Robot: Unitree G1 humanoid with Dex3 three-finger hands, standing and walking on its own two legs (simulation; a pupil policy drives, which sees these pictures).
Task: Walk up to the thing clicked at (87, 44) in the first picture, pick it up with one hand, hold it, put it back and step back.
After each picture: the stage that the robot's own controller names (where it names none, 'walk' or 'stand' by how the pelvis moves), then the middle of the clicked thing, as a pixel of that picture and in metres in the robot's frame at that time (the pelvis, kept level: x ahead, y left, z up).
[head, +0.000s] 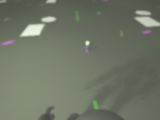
stand; (87, 46) +1.49 +0.16 -0.65
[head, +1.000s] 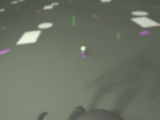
walk; (83, 52) +1.36 +0.31 -0.65
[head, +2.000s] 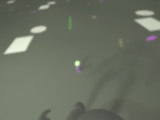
walk; (78, 67) +0.88 +0.34 -0.65
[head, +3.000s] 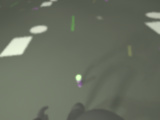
walk; (79, 81) +0.59 +0.24 -0.64
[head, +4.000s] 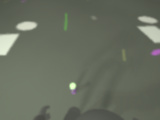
stand; (73, 89) +0.44 +0.22 -0.64
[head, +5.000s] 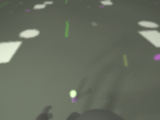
stand; (73, 96) +0.39 +0.22 -0.64
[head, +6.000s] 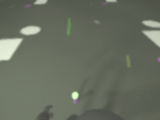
stand; (75, 98) +0.35 +0.18 -0.66
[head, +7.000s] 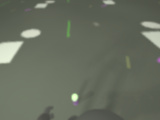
stand; (75, 99) +0.35 +0.19 -0.66
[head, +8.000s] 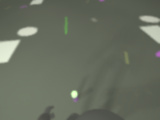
stand; (75, 96) +0.35 +0.21 -0.66
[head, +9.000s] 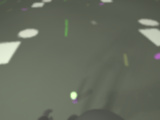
stand; (74, 98) +0.36 +0.21 -0.66
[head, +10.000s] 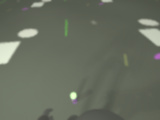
stand; (74, 98) +0.35 +0.21 -0.66
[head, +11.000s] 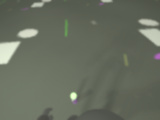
stand; (74, 98) +0.35 +0.21 -0.66
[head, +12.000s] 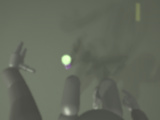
go down; (67, 62) +0.43 +0.21 -0.34
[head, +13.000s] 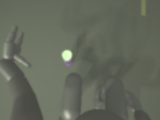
go down; (68, 59) +0.45 +0.21 -0.27
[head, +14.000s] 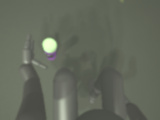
close in; (50, 51) +0.45 +0.24 -0.18
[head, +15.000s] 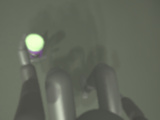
close; (35, 49) +0.44 +0.25 -0.16
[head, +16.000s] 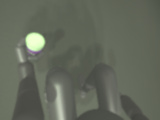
lift; (34, 48) +0.43 +0.26 -0.17
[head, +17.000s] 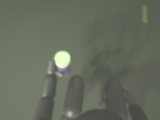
lift; (63, 66) +0.34 +0.21 -0.03
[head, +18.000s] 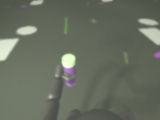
hold; (69, 72) +0.32 +0.16 +0.07
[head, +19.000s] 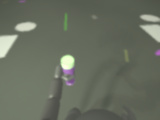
hold; (69, 72) +0.33 +0.17 +0.04
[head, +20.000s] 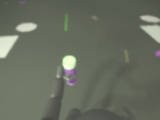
crouch; (70, 72) +0.33 +0.16 +0.04
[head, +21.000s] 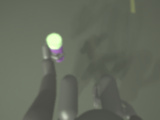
crouch; (57, 50) +0.46 +0.21 -0.06
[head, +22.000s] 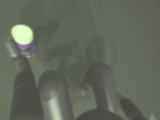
lower; (26, 44) +0.47 +0.26 -0.18
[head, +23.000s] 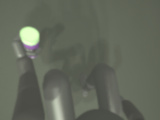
lower; (31, 45) +0.46 +0.27 -0.17
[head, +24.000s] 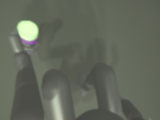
lower; (29, 40) +0.48 +0.27 -0.17
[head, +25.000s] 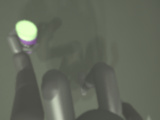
lower; (28, 40) +0.47 +0.27 -0.18
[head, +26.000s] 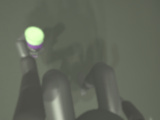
draw back; (35, 45) +0.46 +0.24 -0.18
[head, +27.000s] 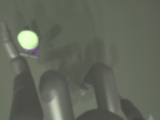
withdraw; (30, 47) +0.45 +0.25 -0.18
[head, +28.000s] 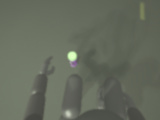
walk; (73, 60) +0.47 +0.18 -0.31
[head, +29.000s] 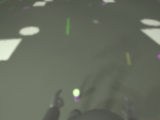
stand; (76, 95) +0.39 +0.17 -0.59
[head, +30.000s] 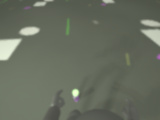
stand; (76, 95) +0.39 +0.17 -0.60
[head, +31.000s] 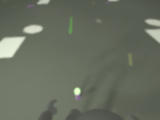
stand; (77, 94) +0.40 +0.17 -0.62
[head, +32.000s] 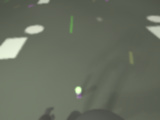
walk; (78, 92) +0.41 +0.17 -0.65
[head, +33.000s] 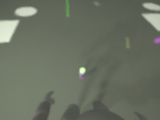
walk; (81, 73) +0.59 +0.11 -0.63
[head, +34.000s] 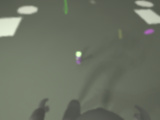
walk; (78, 58) +0.88 +0.24 -0.63
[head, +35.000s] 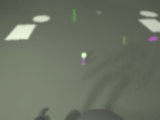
stand; (83, 59) +1.02 +0.18 -0.64
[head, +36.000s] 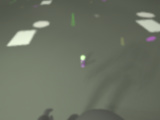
stand; (82, 61) +1.02 +0.21 -0.66
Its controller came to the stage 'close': yes
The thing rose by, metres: 0.68
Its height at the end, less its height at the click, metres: +0.00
